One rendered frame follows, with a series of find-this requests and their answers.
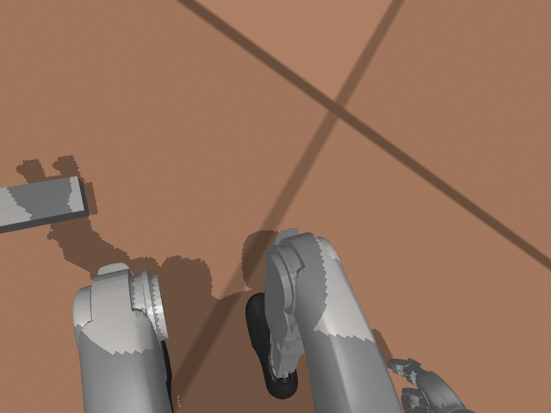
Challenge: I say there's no right robot foot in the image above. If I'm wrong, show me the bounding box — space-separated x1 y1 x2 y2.
245 293 298 399

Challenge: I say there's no right robot hand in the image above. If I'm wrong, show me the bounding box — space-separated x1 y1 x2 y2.
387 358 466 413

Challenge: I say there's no carton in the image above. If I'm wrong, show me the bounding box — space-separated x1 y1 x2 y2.
0 176 90 234

